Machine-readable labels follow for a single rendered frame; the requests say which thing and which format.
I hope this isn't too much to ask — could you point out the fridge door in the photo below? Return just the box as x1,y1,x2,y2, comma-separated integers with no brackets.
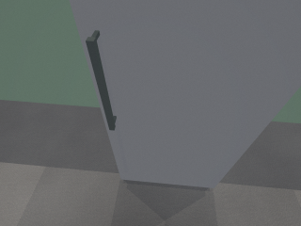
69,0,301,188

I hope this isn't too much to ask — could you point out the handle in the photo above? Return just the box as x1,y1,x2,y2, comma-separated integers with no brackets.
86,30,117,131

